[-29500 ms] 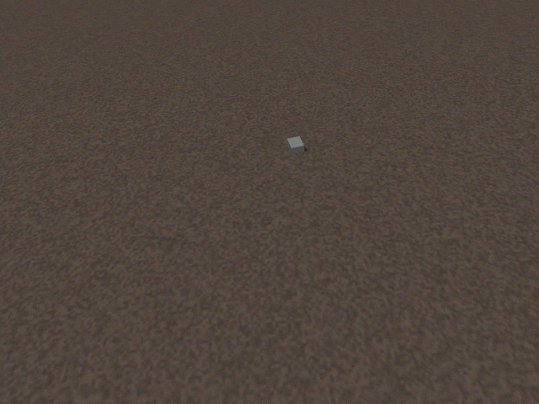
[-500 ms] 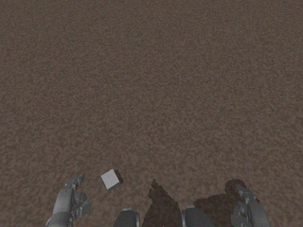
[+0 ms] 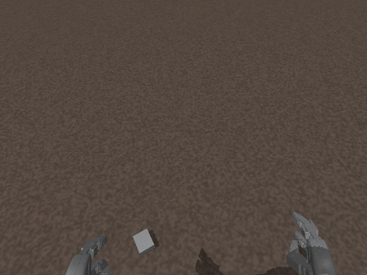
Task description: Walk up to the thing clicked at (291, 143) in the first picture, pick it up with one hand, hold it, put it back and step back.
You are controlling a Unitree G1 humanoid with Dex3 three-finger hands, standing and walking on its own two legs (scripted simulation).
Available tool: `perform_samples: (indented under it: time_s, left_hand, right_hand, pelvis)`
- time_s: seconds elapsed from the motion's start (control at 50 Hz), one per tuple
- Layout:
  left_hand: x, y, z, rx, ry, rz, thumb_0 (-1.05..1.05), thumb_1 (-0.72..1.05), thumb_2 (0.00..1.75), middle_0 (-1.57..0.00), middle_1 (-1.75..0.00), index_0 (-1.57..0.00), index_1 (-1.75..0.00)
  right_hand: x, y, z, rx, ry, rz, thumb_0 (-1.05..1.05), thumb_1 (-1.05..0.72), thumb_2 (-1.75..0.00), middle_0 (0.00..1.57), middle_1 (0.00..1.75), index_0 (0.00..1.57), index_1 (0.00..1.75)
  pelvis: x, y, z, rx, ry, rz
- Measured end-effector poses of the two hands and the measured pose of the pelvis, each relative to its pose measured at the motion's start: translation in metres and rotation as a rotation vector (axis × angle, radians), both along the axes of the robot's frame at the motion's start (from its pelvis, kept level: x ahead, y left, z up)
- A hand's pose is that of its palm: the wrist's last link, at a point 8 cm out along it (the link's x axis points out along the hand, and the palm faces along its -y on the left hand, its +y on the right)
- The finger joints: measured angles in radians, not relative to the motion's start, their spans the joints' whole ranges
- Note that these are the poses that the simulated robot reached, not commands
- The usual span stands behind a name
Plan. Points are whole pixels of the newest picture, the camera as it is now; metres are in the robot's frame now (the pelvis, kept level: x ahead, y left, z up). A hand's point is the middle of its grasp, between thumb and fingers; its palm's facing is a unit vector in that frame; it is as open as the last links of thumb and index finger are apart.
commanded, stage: home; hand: left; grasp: from above
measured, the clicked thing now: (144, 241) +0.42 +0.23 -0.69
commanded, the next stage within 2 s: stand in 1.74 s
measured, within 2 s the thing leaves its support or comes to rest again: neither
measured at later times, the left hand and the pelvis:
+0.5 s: hand (111, 274) +0.16 +0.18 -0.05, palm faces +0.04 -0.98 -0.20, open 7.6 cm; pelvis +0.00 +0.00 +0.00, yaw +0 degrees
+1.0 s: hand (112, 273) +0.16 +0.18 -0.05, palm faces +0.04 -0.98 -0.20, open 7.7 cm; pelvis +0.00 +0.00 +0.00, yaw +0 degrees
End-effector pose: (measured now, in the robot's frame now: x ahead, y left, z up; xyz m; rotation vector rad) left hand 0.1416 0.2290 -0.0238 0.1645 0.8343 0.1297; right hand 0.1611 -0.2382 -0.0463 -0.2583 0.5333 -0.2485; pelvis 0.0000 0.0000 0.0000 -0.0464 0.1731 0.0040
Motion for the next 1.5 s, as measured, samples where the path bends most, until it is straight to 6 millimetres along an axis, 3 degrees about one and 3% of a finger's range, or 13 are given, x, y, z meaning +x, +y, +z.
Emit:
perform_samples:
  time_s: [0.44,1.5]
  left_hand:
    - [0.005,-0.002,0.002,0.009,-0.007,-0.014,0.01,0.87,0.88,-0.2,-0.29,-0.2,-0.3]
    - [0.016,0.001,0.001,0.013,-0.004,-0.019,0.01,0.91,0.9,-0.2,-0.3,-0.2,-0.3]
  right_hand:
    - [-0.023,-0.004,-0.015,0.01,0.074,-0.032,0.01,-0.9,-0.9,0.21,0.3,0.21,0.3]
    - [-0.007,-0.005,-0.014,0.003,0.078,-0.033,0.01,-0.9,-0.9,0.21,0.3,0.21,0.3]
  pelvis:
    - [0.0,-0.001,0.0,0.002,0.0,-0.008]
    - [0.011,0.001,-0.002,0.0,0.015,-0.008]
